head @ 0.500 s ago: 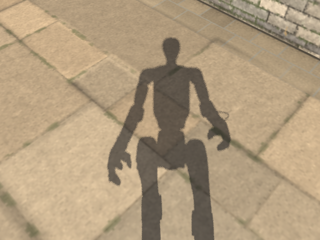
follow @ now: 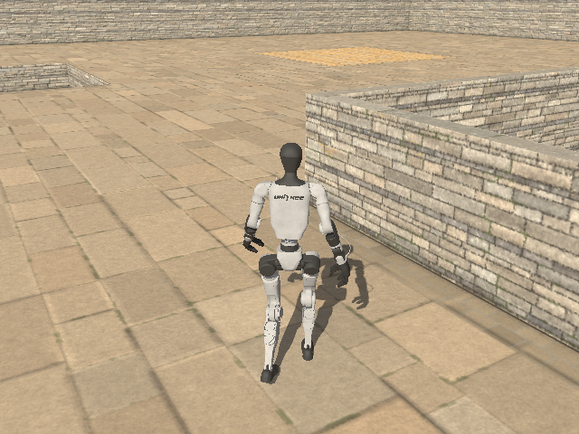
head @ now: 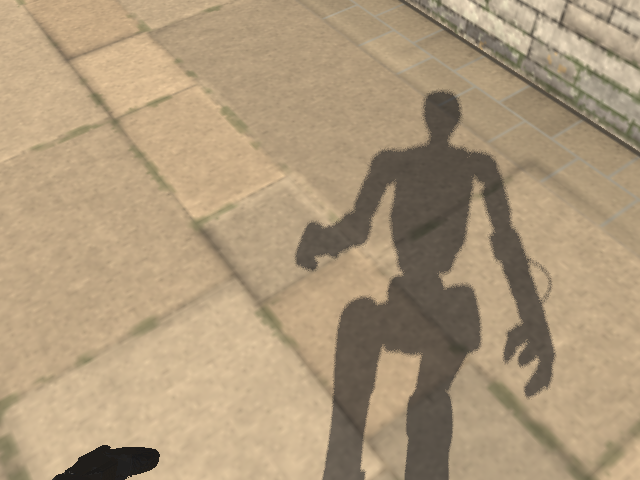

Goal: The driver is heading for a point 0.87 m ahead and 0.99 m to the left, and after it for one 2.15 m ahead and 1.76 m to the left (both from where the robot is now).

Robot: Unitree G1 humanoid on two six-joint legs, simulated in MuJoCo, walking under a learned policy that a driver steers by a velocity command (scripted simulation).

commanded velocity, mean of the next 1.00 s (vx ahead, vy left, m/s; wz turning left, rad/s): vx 0.22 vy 0.00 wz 0.60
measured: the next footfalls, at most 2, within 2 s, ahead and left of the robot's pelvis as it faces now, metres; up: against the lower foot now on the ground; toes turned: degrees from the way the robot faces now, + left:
left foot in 0.44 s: +0.34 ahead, +0.13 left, +0.00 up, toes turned +18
right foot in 1.04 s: +0.38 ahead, -0.04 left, +0.00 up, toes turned +42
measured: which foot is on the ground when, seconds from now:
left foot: up 0.00-0.42, down 0.44-1.00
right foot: down 0.00-0.44, up 0.46-1.00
